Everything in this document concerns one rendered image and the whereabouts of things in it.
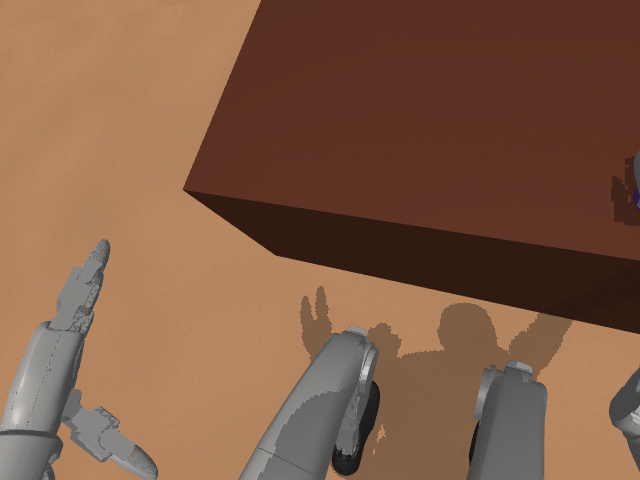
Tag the right robot arm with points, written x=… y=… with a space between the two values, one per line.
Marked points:
x=624 y=412

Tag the bottle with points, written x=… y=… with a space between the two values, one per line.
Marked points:
x=636 y=198

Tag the left robot hand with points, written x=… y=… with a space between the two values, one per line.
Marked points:
x=42 y=394

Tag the left robot foot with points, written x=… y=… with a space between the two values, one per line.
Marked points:
x=349 y=464

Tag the left robot arm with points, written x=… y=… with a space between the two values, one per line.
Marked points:
x=28 y=455

